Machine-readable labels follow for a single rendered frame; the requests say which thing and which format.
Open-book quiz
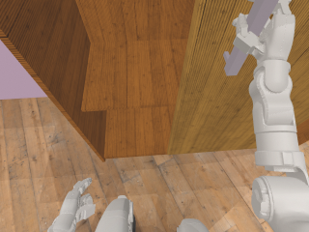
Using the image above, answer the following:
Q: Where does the robot left forearm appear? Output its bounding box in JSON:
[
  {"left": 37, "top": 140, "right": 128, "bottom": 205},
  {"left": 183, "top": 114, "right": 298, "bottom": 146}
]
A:
[{"left": 47, "top": 213, "right": 77, "bottom": 232}]

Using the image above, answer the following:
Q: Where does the robot right hand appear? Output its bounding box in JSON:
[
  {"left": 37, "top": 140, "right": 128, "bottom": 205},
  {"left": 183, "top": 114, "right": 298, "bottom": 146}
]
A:
[{"left": 232, "top": 0, "right": 295, "bottom": 66}]

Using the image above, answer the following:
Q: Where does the robot left hand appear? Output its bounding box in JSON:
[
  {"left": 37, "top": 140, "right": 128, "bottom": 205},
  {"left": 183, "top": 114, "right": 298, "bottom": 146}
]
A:
[{"left": 59, "top": 177, "right": 96, "bottom": 222}]

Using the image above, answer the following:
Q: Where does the handle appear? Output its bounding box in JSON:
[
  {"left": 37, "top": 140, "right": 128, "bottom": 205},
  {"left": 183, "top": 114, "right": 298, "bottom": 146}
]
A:
[{"left": 223, "top": 0, "right": 279, "bottom": 76}]

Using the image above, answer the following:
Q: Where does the robot right forearm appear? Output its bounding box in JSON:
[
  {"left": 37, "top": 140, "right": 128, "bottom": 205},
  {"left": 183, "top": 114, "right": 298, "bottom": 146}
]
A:
[{"left": 248, "top": 59, "right": 309, "bottom": 187}]

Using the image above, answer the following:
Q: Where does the right robot upper arm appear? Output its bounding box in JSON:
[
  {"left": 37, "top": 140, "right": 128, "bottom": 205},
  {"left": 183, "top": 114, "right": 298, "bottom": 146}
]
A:
[{"left": 251, "top": 175, "right": 309, "bottom": 232}]

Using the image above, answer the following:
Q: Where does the robot left thigh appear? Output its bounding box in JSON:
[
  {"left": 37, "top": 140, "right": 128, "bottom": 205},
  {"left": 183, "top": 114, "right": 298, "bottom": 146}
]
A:
[{"left": 95, "top": 198, "right": 134, "bottom": 232}]

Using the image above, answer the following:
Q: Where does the robot thigh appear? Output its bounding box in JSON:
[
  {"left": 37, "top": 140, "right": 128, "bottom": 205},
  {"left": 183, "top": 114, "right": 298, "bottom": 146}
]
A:
[
  {"left": 177, "top": 218, "right": 210, "bottom": 232},
  {"left": 95, "top": 198, "right": 134, "bottom": 232}
]

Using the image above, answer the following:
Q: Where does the robot right thigh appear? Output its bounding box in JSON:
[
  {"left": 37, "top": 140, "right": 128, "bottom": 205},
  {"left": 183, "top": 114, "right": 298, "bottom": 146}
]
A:
[{"left": 177, "top": 218, "right": 210, "bottom": 232}]

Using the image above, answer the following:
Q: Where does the wardrobe door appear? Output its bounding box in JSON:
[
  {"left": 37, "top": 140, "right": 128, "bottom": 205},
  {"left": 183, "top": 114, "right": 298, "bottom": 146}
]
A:
[
  {"left": 296, "top": 119, "right": 309, "bottom": 137},
  {"left": 167, "top": 0, "right": 309, "bottom": 155}
]

